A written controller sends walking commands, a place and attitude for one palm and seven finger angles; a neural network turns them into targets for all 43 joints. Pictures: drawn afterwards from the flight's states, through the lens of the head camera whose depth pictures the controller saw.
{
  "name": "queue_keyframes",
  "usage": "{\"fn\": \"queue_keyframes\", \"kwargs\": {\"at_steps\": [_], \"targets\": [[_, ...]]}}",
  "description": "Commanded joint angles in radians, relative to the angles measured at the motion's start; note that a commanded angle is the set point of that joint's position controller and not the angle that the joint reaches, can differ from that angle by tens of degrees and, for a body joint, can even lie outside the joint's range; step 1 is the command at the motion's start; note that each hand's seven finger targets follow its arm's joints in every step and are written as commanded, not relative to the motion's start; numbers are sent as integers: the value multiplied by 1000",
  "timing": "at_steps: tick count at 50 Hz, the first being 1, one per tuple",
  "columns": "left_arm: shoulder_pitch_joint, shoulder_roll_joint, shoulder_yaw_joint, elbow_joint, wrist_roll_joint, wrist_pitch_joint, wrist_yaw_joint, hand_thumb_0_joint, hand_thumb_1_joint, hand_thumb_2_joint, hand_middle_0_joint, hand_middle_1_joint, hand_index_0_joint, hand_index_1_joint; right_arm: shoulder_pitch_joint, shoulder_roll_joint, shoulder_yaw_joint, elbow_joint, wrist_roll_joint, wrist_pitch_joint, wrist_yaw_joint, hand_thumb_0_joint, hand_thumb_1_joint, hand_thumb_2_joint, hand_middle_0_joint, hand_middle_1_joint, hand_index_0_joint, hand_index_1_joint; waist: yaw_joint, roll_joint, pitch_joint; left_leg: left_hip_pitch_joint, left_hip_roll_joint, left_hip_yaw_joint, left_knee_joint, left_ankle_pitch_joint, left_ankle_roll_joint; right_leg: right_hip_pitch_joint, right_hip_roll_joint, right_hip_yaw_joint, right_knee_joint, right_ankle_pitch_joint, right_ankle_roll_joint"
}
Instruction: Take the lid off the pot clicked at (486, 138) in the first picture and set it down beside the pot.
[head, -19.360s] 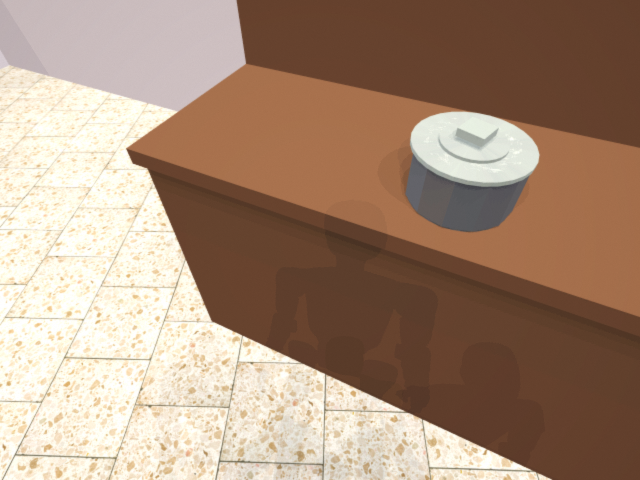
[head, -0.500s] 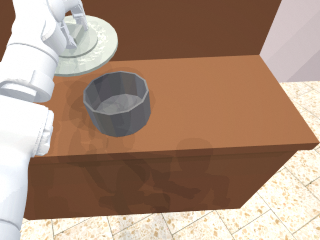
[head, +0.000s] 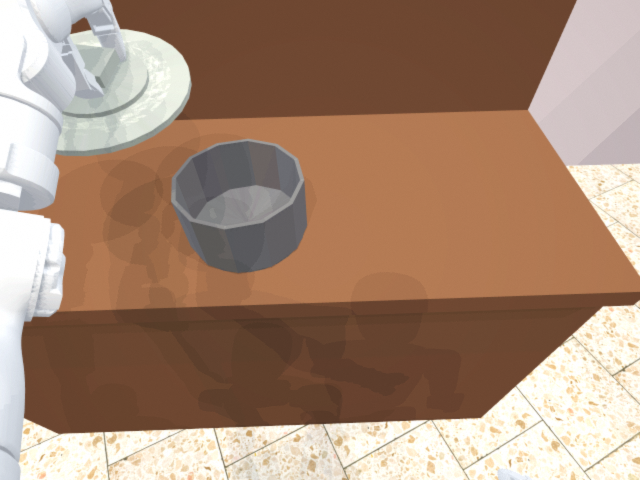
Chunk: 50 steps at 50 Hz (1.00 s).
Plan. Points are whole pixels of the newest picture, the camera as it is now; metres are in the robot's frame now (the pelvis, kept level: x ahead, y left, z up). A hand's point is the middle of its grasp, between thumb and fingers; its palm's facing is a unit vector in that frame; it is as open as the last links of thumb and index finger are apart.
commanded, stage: move the lid sideways beside the pot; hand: left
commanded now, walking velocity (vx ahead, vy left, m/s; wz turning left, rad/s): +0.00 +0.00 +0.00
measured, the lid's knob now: (88, 65) +0.50 +0.24 +0.27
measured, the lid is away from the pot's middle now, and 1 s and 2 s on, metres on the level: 0.13 0.25 0.24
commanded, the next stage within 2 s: lower the lid onto the table in 1.06 s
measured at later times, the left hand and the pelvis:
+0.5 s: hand (24, 75) +0.47 +0.29 +0.28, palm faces -0.20 -0.06 -0.98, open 8.3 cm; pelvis +0.00 +0.00 +0.00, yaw +0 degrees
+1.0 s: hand out of the picture +0.46 +0.35 +0.28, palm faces -0.23 -0.08 -0.97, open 8.3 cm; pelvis +0.01 +0.01 +0.00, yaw +0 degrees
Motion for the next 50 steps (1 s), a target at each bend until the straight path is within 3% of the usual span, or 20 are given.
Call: {"fn": "queue_keyframes", "kwargs": {"at_steps": [1,2,5,7,9,13,16,21,25,27,28,31,34,37,42,43,44,45,47,50], "targets": [[-612,250,81,-292,29,-13,49,0,545,1048,-838,-1075,-797,-1038,-26,-138,-51,-123,-5,-29,-7,0,-900,-900,200,300,200,300,0,20,-433,284,37,-78,14,500,-15,86,46,0,0,293,-64],[-566,225,65,-307,7,-15,52,0,545,1048,-838,-1075,-797,-1038,-19,-146,-57,-129,-2,-28,-6,0,-900,-900,200,300,200,300,-9,42,-435,311,42,-85,24,545,-19,74,43,1,-8,301,-66],[-571,315,133,-272,22,-19,47,0,545,1048,-838,-1075,-797,-1038,-11,-144,-52,-113,-2,-23,-10,0,-900,-900,200,300,200,300,2,2,-414,275,38,-79,12,480,-12,85,51,-3,-6,279,-64],[-526,257,81,-227,1,-21,45,0,545,1048,-838,-1075,-797,-1038,-11,-153,-52,-114,4,-17,-12,0,-900,-900,200,300,200,300,-12,21,-380,264,38,-76,10,478,-17,66,43,-6,-15,272,-66],[-534,282,94,-171,18,-26,41,0,545,1048,-838,-1075,-797,-1038,-8,-149,-47,-99,5,-12,-14,0,-900,-900,200,300,200,300,-10,-16,-341,227,41,-68,1,409,-14,56,50,-13,-14,238,-61],[-602,351,126,-260,30,-52,55,0,545,1048,-838,-1075,-797,-1038,-3,-149,-48,-107,-2,-13,-16,0,-900,-900,200,300,200,300,-2,28,-423,253,38,-73,3,435,-16,104,48,-2,-10,258,-64],[-588,350,121,-230,34,-60,51,0,545,1048,-838,-1075,-797,-1038,1,-146,-47,-107,3,-15,-25,0,-900,-900,200,300,200,300,-5,41,-416,265,40,-71,5,431,-10,89,50,-3,-17,244,-62],[-546,347,105,-138,26,-76,45,0,545,1048,-838,-1075,-797,-1038,21,-158,-44,-84,9,-11,-28,0,-900,-900,200,300,200,300,-15,4,-336,209,43,-63,-12,348,-8,75,54,-13,-29,209,-61],[-618,402,142,-265,38,-101,54,0,545,1048,-838,-1075,-797,-1038,25,-155,-52,-95,2,-14,-30,0,-900,-900,200,300,200,300,-6,97,-442,300,48,-83,11,499,-16,91,54,-6,-21,253,-65],[-563,385,138,-253,21,-106,56,0,545,1048,-838,-1075,-797,-1038,43,-163,-57,-97,2,-17,-29,0,-900,-900,200,300,200,300,-12,113,-428,319,51,-89,25,565,-22,73,52,-8,-34,273,-67],[-533,431,179,-207,39,-107,54,0,545,1048,-838,-1075,-797,-1038,45,-158,-53,-86,0,-15,-29,0,-900,-900,200,300,200,300,-5,61,-407,281,52,-83,22,527,-15,87,58,-7,-26,268,-62],[-432,398,130,-24,27,-107,37,0,545,1048,-838,-1075,-797,-1038,48,-167,-42,-76,17,1,-32,0,-900,-900,200,300,200,300,-15,-39,-267,157,49,-48,-10,342,-6,78,57,-17,-35,221,-55],[-525,421,128,-118,38,-120,41,0,545,1048,-838,-1075,-797,-1038,40,-172,-49,-82,12,8,-30,0,-900,-900,200,300,200,300,-15,42,-335,197,53,-53,1,400,-6,85,55,-11,-27,236,-59],[-588,526,203,-267,40,-144,59,0,545,1048,-838,-1075,-797,-1038,49,-176,-54,-101,7,2,-37,0,-900,-900,200,300,200,300,-5,129,-458,299,55,-76,24,556,-12,120,52,0,-27,289,-65],[-455,474,165,-97,29,-151,43,0,545,1048,-838,-1075,-797,-1038,74,-175,-50,-82,18,8,-41,0,-900,-900,200,300,200,300,-16,83,-340,243,60,-67,17,508,-10,72,57,-15,-41,254,-57],[-472,523,200,-107,42,-153,43,0,545,1048,-838,-1075,-797,-1038,73,-175,-48,-73,13,12,-38,0,-900,-900,200,300,200,300,-6,53,-343,223,62,-63,15,472,-9,88,60,-13,-32,249,-53],[-444,472,157,-38,41,-150,37,0,545,1048,-838,-1075,-797,-1038,70,-173,-45,-74,17,13,-40,0,-900,-900,200,300,200,300,-18,34,-303,196,59,-53,17,446,-3,66,61,-17,-31,241,-54],[-473,520,186,-88,41,-153,38,0,545,1048,-838,-1075,-797,-1038,72,-178,-45,-72,19,18,-38,0,-900,-900,200,300,200,300,-10,32,-317,199,63,-55,10,433,-4,83,61,-15,-33,244,-53],[-523,443,116,-131,28,-152,36,0,545,1048,-838,-1075,-797,-1038,66,-181,-51,-75,22,18,-38,0,-900,-900,200,300,200,300,-26,116,-337,253,66,-65,17,492,-12,44,56,-19,-39,235,-59],[-586,487,150,-221,44,-155,39,0,545,1048,-838,-1075,-797,-1038,79,-173,-53,-66,14,9,-42,0,-900,-900,200,300,200,300,-19,146,-405,322,69,-82,29,532,-12,31,67,-19,-38,224,-57]]}}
